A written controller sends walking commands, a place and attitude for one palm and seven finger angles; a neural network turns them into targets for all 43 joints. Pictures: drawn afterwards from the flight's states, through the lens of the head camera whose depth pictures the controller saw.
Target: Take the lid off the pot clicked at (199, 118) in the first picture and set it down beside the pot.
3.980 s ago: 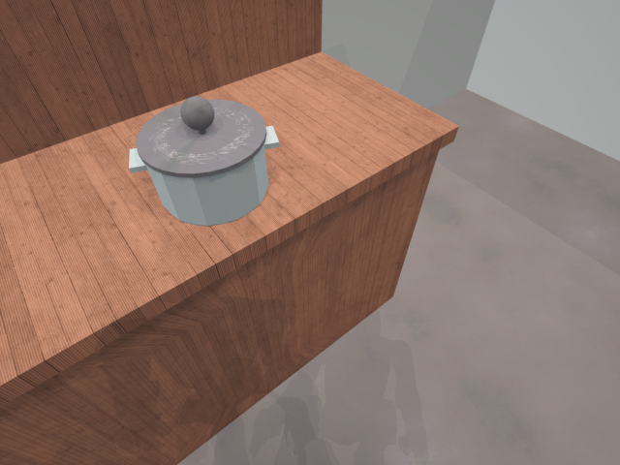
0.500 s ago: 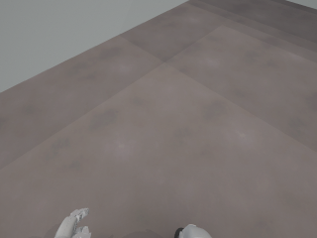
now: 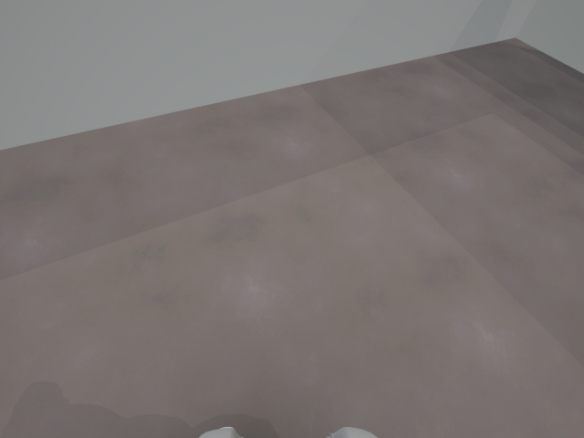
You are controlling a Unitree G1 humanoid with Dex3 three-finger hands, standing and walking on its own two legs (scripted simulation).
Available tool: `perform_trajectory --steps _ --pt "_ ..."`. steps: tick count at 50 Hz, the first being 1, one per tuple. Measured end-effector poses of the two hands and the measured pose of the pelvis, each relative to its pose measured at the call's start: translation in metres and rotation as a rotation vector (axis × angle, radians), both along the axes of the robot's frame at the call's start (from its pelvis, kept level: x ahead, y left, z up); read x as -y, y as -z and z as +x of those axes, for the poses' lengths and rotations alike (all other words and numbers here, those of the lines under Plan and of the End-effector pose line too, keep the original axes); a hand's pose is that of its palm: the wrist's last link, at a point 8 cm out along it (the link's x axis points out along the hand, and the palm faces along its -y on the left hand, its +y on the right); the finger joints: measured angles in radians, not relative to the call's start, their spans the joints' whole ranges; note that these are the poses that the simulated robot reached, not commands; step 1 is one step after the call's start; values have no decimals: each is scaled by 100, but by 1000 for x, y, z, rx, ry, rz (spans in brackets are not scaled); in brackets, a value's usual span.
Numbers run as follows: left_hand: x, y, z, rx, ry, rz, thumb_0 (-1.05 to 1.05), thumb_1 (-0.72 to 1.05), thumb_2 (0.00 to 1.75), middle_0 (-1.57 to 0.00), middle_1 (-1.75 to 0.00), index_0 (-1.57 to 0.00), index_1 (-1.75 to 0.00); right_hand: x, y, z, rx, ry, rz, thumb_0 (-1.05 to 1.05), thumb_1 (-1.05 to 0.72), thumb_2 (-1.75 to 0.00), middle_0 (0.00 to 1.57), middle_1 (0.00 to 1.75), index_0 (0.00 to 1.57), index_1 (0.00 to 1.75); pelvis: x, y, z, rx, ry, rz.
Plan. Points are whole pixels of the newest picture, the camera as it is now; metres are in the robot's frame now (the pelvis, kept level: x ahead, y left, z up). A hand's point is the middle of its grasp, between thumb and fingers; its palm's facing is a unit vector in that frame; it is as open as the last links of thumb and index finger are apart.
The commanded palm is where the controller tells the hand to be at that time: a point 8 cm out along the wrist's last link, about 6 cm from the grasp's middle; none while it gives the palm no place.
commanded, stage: turn to face it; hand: left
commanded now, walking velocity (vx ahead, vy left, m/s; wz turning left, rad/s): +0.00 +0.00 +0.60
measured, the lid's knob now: out of the picture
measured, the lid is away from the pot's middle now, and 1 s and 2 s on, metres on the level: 0.00 0.00 0.00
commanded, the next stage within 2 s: none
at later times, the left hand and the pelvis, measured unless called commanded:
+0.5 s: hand out of the picture +0.00 +0.15 -0.13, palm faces +0.34 -0.89 -0.31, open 7.4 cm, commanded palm none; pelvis +0.00 -0.07 +0.02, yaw +18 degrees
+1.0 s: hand out of the picture -0.09 +0.19 -0.15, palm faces +0.61 -0.75 -0.27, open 7.4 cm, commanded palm none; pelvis -0.02 -0.04 +0.02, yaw +36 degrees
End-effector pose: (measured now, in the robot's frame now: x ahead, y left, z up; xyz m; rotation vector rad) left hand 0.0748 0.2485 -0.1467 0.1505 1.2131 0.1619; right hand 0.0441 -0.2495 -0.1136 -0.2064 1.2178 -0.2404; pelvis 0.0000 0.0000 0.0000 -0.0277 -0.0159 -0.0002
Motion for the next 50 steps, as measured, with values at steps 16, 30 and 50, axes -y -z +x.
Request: perform_trajectory --steps 16,30,50 --pt "9 -40 -49 11 -191 96 1 91 90 -20 -30 -20 -30 37 -4 71 23 -194 32 1 -90 -90 21 30 21 30 40 -15 2 -22 -190 3" --pt "72 -47 -126 -20 -379 82 1 90 90 -20 -30 -20 -30 41 -4 137 16 -425 58 1 -91 -90 20 30 20 30 73 -20 -1 -3 -388 67" --pt "24 -33 -196 -11 -633 71 1 90 90 -20 -30 -20 -30 -57 -19 160 45 -707 23 1 -90 -90 21 30 21 30 41 -18 -20 -19 -625 6"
